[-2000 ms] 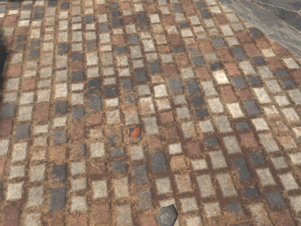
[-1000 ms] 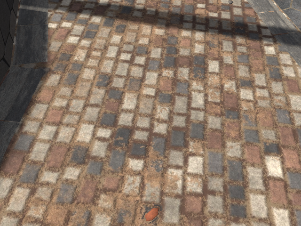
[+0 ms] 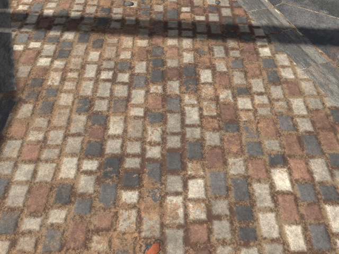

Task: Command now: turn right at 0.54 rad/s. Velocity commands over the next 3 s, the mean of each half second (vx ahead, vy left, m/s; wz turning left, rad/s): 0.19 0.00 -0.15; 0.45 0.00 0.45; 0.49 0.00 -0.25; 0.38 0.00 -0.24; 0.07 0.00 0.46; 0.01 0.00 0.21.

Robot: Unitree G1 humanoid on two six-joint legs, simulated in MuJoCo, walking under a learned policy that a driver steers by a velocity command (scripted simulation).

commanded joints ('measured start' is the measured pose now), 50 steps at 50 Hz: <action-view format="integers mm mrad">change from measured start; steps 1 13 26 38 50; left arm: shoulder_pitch -22 88 205 118 -38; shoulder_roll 59 84 94 85 49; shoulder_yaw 4 -6 4 -17 -31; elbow -90 -49 58 2 -36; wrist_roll -7 14 21 23 37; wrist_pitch -5 -72 -155 -163 -108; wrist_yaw -9 37 51 27 4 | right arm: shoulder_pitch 12 19 -101 262 186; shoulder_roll -185 -127 -79 -285 -132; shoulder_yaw -48 -37 -34 -96 -40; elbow -49 -28 -44 -29 14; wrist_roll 0 -7 -7 20 35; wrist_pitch -7 4 -16 -43 -86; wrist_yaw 11 81 103 70 51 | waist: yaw -20 19 65 -119 -6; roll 198 -107 -53 163 62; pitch -102 -10 82 -304 -3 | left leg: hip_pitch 113 -378 -550 504 137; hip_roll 243 24 19 314 74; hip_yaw -139 -89 -148 -905 -298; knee -72 537 386 -225 -292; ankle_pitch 424 -44 73 -269 450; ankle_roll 172 -25 -21 325 185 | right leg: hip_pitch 48 331 452 -328 -296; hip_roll -1 -200 -303 -18 -136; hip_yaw -46 293 70 53 -23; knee -143 -791 -826 474 -1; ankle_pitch -9 25 181 -28 399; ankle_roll -9 -196 -209 -36 21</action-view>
